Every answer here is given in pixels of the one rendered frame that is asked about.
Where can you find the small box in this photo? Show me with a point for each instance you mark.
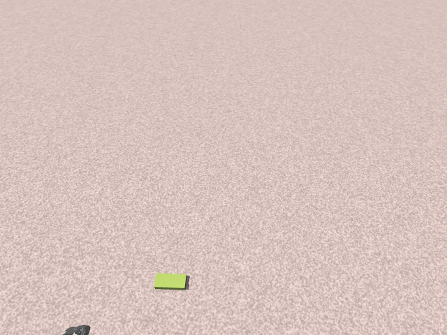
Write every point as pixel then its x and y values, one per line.
pixel 170 281

